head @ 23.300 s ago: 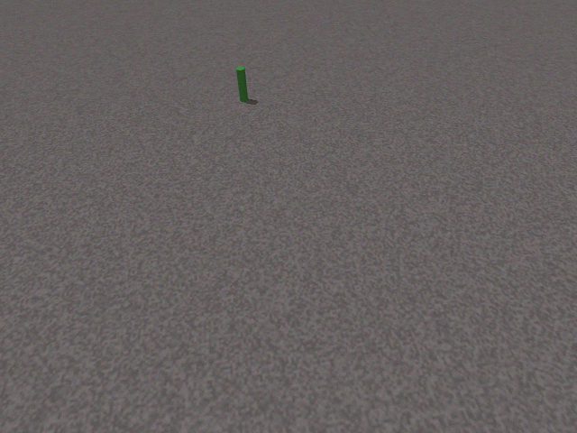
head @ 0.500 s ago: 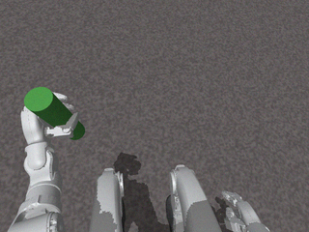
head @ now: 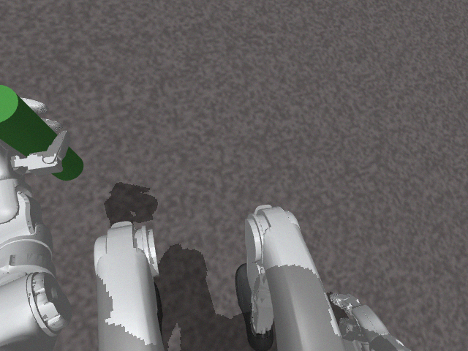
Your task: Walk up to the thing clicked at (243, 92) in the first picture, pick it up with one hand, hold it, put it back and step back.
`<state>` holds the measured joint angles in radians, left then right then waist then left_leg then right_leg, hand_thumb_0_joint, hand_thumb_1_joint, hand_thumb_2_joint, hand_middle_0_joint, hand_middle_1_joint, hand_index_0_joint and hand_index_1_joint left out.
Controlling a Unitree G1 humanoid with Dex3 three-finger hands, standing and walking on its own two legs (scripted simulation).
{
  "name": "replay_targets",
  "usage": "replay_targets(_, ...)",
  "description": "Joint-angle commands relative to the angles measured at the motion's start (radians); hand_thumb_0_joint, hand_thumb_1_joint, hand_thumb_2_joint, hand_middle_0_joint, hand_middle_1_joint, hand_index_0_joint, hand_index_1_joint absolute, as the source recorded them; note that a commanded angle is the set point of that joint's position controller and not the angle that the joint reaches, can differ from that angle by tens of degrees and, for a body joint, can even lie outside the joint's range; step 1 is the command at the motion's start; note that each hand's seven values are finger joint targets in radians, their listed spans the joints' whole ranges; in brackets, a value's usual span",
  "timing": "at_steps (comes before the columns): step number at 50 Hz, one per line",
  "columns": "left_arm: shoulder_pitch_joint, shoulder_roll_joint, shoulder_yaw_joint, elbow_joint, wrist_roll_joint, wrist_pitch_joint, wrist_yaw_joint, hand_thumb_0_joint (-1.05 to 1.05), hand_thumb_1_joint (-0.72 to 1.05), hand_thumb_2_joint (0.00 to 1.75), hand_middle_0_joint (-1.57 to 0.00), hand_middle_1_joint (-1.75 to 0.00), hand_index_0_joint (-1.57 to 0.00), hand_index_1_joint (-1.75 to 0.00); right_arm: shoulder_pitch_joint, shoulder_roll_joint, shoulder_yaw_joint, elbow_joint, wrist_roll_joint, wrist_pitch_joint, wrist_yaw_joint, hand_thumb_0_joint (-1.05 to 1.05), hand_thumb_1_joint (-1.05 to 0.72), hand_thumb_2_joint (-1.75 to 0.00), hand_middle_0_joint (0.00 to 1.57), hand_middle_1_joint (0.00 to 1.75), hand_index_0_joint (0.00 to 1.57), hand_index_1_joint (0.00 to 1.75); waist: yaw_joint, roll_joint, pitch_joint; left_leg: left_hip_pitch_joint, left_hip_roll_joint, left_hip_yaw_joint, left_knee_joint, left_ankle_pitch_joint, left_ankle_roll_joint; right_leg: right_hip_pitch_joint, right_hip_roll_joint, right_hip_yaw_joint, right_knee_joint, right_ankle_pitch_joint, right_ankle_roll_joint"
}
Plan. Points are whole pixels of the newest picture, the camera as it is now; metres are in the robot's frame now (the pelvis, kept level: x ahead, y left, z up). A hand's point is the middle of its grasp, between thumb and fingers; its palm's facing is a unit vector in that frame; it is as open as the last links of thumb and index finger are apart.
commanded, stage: crouch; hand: left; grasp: from the side
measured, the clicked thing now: (39, 143) +0.46 +0.27 -0.06
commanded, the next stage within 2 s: lower in 0.68 s
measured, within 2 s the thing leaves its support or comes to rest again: neither
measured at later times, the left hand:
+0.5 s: hand (55, 151) +0.47 +0.27 -0.12, palm faces +0.25 -0.97 -0.03, open 7.5 cm
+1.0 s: hand (68, 159) +0.48 +0.26 -0.17, palm faces +0.27 -0.96 -0.01, open 7.5 cm
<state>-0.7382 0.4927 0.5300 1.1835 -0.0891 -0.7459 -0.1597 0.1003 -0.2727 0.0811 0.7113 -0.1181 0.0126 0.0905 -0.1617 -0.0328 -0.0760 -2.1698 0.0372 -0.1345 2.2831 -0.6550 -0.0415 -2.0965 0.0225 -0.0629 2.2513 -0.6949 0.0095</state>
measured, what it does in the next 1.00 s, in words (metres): lowers itself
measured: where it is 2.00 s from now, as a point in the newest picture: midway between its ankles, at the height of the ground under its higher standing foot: (204, 331)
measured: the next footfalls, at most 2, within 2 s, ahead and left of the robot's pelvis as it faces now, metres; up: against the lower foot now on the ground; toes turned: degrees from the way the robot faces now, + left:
none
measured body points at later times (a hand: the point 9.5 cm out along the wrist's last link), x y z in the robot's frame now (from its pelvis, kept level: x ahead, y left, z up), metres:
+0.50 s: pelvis +0.00 +0.00 -0.05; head +0.23 +0.08 +0.33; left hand +0.45 +0.32 -0.12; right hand +0.11 -0.27 -0.15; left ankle +0.09 +0.14 -0.33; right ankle +0.10 -0.12 -0.33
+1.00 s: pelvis +0.00 +0.01 -0.07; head +0.24 +0.10 +0.30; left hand +0.46 +0.31 -0.17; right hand +0.10 -0.27 -0.16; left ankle +0.09 +0.14 -0.33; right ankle +0.10 -0.12 -0.33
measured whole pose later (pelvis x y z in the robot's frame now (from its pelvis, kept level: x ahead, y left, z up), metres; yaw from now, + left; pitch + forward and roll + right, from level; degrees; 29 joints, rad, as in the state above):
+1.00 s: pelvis +0.00 +0.01 -0.07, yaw -6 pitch +24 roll -10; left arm -0.69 0.65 0.59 1.22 -0.11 -0.81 -0.14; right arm -0.01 -0.33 0.26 0.66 -0.21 0.06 0.13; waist -0.22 -0.11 0.12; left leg -2.29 0.03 -0.26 2.55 -0.69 -0.05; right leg -2.17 0.06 -0.15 2.43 -0.70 0.04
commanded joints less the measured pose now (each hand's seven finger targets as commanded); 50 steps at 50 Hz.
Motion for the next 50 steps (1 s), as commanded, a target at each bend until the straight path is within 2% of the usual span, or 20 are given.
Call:
replay_targets(1,-0.315,0.289,0.057,-0.202,-0.019,-0.084,0.006,0.0,0.28,1.21,-1.28,-1.34,-1.28,-1.35,0.109,-0.225,-0.056,-0.057,-0.006,-0.007,-0.019,0.0,-0.91,-0.91,0.2,0.3,0.2,0.3,0.022,0.17,-0.636,0.35,-0.012,0.095,-0.204,0.016,0.06,0.345,0.027,-0.041,-0.254,0.091,-0.034)
replay_targets(3,-0.328,0.253,0.036,-0.208,-0.016,-0.086,0.001,0.0,0.28,1.24,-1.28,-1.35,-1.28,-1.36,0.109,-0.231,-0.051,-0.048,-0.012,-0.006,-0.016,0.0,-0.91,-0.91,0.2,0.3,0.2,0.3,0.005,0.203,-0.612,0.376,-0.008,0.079,-0.199,0.025,0.054,0.287,0.03,-0.066,-0.215,0.107,-0.04)
replay_targets(4,-0.296,0.294,0.077,-0.198,-0.015,-0.084,0.003,0.0,0.31,1.23,-1.28,-1.36,-1.29,-1.36,0.119,-0.245,-0.048,-0.045,-0.015,-0.001,-0.017,0.0,-0.91,-0.91,0.2,0.3,0.2,0.3,0.01,0.219,-0.622,0.4,-0.007,0.07,-0.194,0.057,0.05,0.287,0.03,-0.073,-0.196,0.135,-0.042)
replay_targets(7,-0.304,0.29,0.049,-0.227,-0.003,-0.085,-0.007,0.0,0.33,1.22,-1.27,-1.35,-1.28,-1.35,0.11,-0.253,-0.042,-0.046,-0.02,0.008,-0.014,0.0,-0.91,-0.91,0.2,0.3,0.2,0.3,0.005,0.273,-0.616,0.423,-0.001,0.055,-0.19,0.064,0.041,0.236,0.031,-0.086,-0.16,0.14,-0.048)
replay_targets(10,-0.29,0.306,0.05,-0.228,0.008,-0.082,-0.009,0.0,0.34,1.23,-1.28,-1.35,-1.29,-1.35,0.117,-0.257,-0.035,-0.04,-0.028,0.015,-0.011,0.0,-0.91,-0.91,0.2,0.3,0.2,0.3,-0.004,0.268,-0.62,0.4,0.0,0.057,-0.153,0.097,0.043,0.258,0.035,-0.084,-0.148,0.173,-0.045)
replay_targets(12,-0.275,0.303,0.056,-0.252,-0.005,-0.083,-0.012,0.0,0.34,1.23,-1.27,-1.36,-1.28,-1.36,0.116,-0.262,-0.028,-0.042,-0.034,0.019,-0.01,0.0,-0.91,-0.91,0.2,0.3,0.2,0.3,-0.005,0.274,-0.639,0.411,0.001,0.052,-0.135,0.131,0.042,0.274,0.037,-0.088,-0.137,0.202,-0.043)
replay_targets(15,-0.296,0.308,0.06,-0.28,-0.03,-0.087,-0.015,0.0,0.38,1.23,-1.29,-1.37,-1.3,-1.36,0.108,-0.266,-0.02,-0.042,-0.036,0.02,-0.009,0.0,-0.91,-0.91,0.2,0.3,0.2,0.3,-0.012,0.274,-0.631,0.375,0.001,0.049,-0.106,0.116,0.044,0.282,0.039,-0.089,-0.127,0.199,-0.039)
replay_targets(16,-0.282,0.325,0.075,-0.273,-0.028,-0.089,-0.013,0.0,0.39,1.25,-1.3,-1.37,-1.31,-1.37,0.115,-0.268,-0.017,-0.038,-0.041,0.021,-0.008,0.0,-0.92,-0.91,0.2,0.3,0.2,0.3,-0.013,0.273,-0.648,0.376,0.001,0.047,-0.095,0.134,0.044,0.307,0.04,-0.089,-0.122,0.22,-0.036)
replay_targets(20,-0.26,0.318,0.062,-0.229,-0.013,-0.091,-0.015,0.0,0.39,1.26,-1.3,-1.38,-1.31,-1.38,0.1,-0.281,-0.007,-0.031,-0.054,0.029,-0.005,0.0,-0.91,-0.91,0.2,0.3,0.2,0.3,-0.034,0.276,-0.559,0.357,0.007,0.034,-0.08,0.128,0.042,0.248,0.041,-0.104,-0.104,0.21,-0.037)
replay_targets(22,-0.241,0.33,0.071,-0.22,-0.019,-0.096,-0.015,0.0,0.39,1.25,-1.3,-1.38,-1.31,-1.38,0.084,-0.284,0.0,-0.033,-0.056,0.032,-0.004,0.0,-0.91,-0.91,0.2,0.3,0.2,0.3,-0.021,0.265,-0.537,0.328,0.006,0.036,-0.07,0.11,0.042,0.249,0.045,-0.106,-0.099,0.196,-0.037)
replay_targets(24,-0.242,0.33,0.066,-0.231,-0.022,-0.099,-0.017,0.0,0.39,1.26,-1.32,-1.39,-1.33,-1.39,0.084,-0.284,0.008,-0.04,-0.062,0.034,0.001,0.0,-0.91,-0.91,0.2,0.3,0.2,0.3,-0.027,0.274,-0.559,0.324,0.006,0.033,-0.058,0.112,0.042,0.274,0.047,-0.108,-0.092,0.202,-0.035)
replay_targets(25,-0.236,0.35,0.086,-0.239,-0.023,-0.1,-0.017,0.0,0.4,1.27,-1.3,-1.39,-1.31,-1.39,0.086,-0.29,0.008,-0.039,-0.065,0.036,0.002,0.0,-0.91,-0.91,0.2,0.3,0.2,0.3,-0.022,0.268,-0.573,0.325,0.006,0.033,-0.052,0.128,0.043,0.293,0.048,-0.108,-0.091,0.218,-0.032)
replay_targets(29,-0.257,0.349,0.072,-0.245,-0.026,-0.103,-0.013,0.0,0.39,1.25,-1.31,-1.39,-1.32,-1.38,0.064,-0.295,0.02,-0.05,-0.07,0.039,0.004,0.0,-0.9,-0.9,0.2,0.3,0.2,0.3,-0.042,0.262,-0.538,0.288,0.007,0.024,-0.039,0.071,0.047,0.269,0.05,-0.117,-0.088,0.177,-0.03)
replay_targets(31,-0.243,0.375,0.089,-0.265,-0.023,-0.106,-0.01,0.0,0.41,1.26,-1.31,-1.39,-1.32,-1.38,0.064,-0.307,0.02,-0.05,-0.074,0.043,0.006,0.0,-0.91,-0.9,0.2,0.3,0.2,0.3,-0.031,0.286,-0.553,0.318,0.009,0.019,-0.04,0.095,0.041,0.266,0.05,-0.124,-0.073,0.192,-0.032)
replay_targets(38,-0.238,0.352,0.058,-0.259,-0.016,-0.109,-0.007,0.0,0.42,1.25,-1.32,-1.38,-1.34,-1.38,0.052,-0.326,0.03,-0.054,-0.082,0.048,0.01,0.0,-0.91,-0.9,0.2,0.3,0.2,0.3,-0.054,0.338,-0.522,0.373,0.012,-0.004,-0.041,0.124,0.03,0.206,0.048,-0.144,-0.044,0.214,-0.04)
replay_targets(40,-0.233,0.367,0.062,-0.26,-0.012,-0.109,-0.001,0.0,0.37,1.22,-1.36,-1.41,-1.37,-1.41,0.052,-0.323,0.037,-0.053,-0.083,0.051,0.012,0.0,-0.92,-0.91,0.2,0.3,0.2,0.3,-0.048,0.349,-0.524,0.367,0.013,-0.005,-0.037,0.14,0.027,0.218,0.05,-0.144,-0.036,0.224,-0.042)
replay_targets(42,-0.222,0.357,0.061,-0.209,-0.017,-0.11,0.008,0.0,0.32,1.22,-1.37,-1.43,-1.39,-1.42,0.037,-0.324,0.051,-0.061,-0.085,0.05,0.015,0.0,-0.92,-0.91,0.2,0.3,0.2,0.3,-0.065,0.321,-0.469,0.322,0.012,-0.008,-0.027,0.107,0.032,0.208,0.051,-0.15,-0.04,0.201,-0.039)
replay_targets(43,-0.203,0.314,0.048,-0.166,-0.029,-0.113,0.011,0.0,0.32,1.23,-1.38,-1.44,-1.39,-1.43,0.029,-0.323,0.061,-0.073,-0.085,0.049,0.019,0.0,-0.92,-0.91,0.2,0.3,0.2,0.3,-0.08,0.277,-0.443,0.296,0.01,-0.014,-0.019,0.087,0.036,0.205,0.052,-0.157,-0.046,0.193,-0.035)
replay_targets(46,-0.196,0.354,0.076,-0.142,-0.043,-0.14,0.018,0.0,0.34,1.23,-1.37,-1.43,-1.38,-1.42,0.026,-0.331,0.081,-0.072,-0.092,0.047,0.019,0.0,-0.91,-0.9,0.2,0.3,0.2,0.3,-0.084,0.24,-0.45,0.287,0.013,-0.02,0.007,0.107,0.04,0.253,0.058,-0.162,-0.048,0.213,-0.028)
replay_targets(50,-0.215,0.43,0.082,-0.122,-0.018,-0.179,0.016,0.0,0.36,1.23,-1.37,-1.42,-1.39,-1.41,-0.009,-0.339,0.105,-0.085,-0.108,0.047,0.018,0.0,-0.91,-0.9,0.2,0.3,0.2,0.3,-0.086,0.254,-0.439,0.271,0.018,-0.021,0.02,0.086,0.042,0.273,0.062,-0.159,-0.043,0.198,-0.026)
